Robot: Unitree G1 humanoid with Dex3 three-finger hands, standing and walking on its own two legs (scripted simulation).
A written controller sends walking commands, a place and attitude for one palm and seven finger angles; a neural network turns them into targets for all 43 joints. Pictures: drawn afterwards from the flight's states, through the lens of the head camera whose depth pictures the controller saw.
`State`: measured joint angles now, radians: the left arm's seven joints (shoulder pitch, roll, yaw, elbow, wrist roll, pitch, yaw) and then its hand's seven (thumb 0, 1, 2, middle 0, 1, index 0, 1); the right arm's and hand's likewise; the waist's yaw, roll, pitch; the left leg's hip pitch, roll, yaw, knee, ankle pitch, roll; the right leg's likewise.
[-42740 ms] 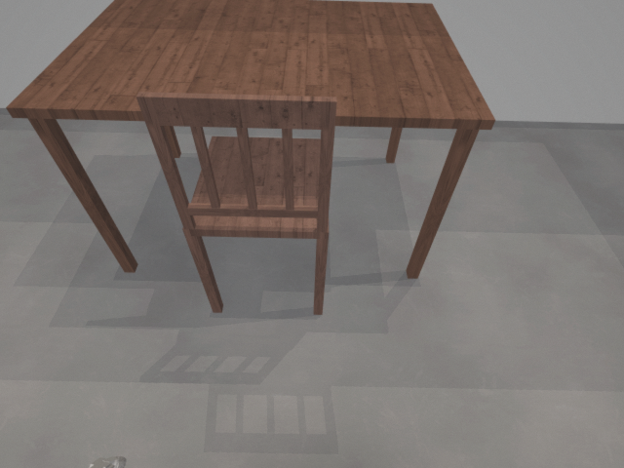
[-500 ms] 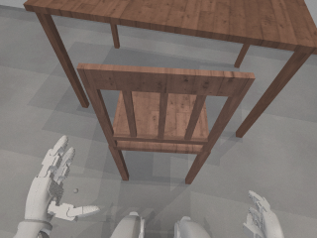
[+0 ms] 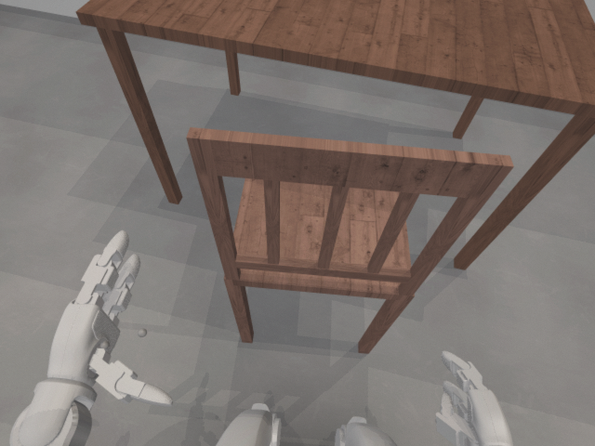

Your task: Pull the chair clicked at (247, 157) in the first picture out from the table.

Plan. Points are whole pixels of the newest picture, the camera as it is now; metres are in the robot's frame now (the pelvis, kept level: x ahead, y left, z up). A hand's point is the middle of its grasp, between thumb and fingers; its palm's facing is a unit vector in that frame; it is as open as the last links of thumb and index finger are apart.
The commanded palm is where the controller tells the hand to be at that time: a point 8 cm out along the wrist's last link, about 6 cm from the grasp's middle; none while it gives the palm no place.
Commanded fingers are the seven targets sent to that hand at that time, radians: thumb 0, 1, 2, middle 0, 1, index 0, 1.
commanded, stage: raise the hand toward the chair's back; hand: left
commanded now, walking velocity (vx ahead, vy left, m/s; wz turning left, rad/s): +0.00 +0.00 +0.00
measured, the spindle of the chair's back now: (331, 230) +0.44 -0.02 -0.02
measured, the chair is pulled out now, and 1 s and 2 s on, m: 0.25 0.25 0.25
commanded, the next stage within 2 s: aim the fingers beside a spindle in 0.50 s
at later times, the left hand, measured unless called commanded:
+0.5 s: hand (148, 330) +0.24 +0.20 +0.04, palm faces -0.01 -1.00 -0.05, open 16.9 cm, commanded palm +0.22 +0.25 +0.05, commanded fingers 0.00 -0.50 0.30 -0.06 -0.08 -0.06 -0.08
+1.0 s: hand (189, 325) +0.26 +0.15 +0.03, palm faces -0.03 -1.00 -0.03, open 16.9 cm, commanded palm +0.24 +0.21 +0.03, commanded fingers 0.00 -0.50 0.30 -0.06 -0.08 -0.06 -0.08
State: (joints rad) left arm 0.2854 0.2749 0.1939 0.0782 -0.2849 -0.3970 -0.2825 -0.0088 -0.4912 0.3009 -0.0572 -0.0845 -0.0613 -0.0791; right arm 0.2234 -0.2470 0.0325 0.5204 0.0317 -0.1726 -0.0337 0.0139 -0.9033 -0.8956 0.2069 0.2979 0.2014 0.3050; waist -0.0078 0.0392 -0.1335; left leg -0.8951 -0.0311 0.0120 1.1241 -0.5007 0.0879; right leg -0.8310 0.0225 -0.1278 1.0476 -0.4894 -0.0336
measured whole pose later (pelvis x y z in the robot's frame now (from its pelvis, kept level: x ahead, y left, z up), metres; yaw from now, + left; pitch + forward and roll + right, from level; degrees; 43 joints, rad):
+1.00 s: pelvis +0.00 -0.02 -0.01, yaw +0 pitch +17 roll -2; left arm 0.24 0.24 0.13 0.11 -0.26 -0.43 -0.22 -0.01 -0.50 0.30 -0.06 -0.08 -0.06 -0.08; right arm 0.22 -0.26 0.02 0.52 0.03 -0.15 -0.02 0.01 -0.90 -0.90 0.20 0.30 0.20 0.30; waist -0.02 0.03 -0.15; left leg -0.94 -0.02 0.01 1.16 -0.51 0.06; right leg -0.89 0.03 -0.13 1.11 -0.51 -0.07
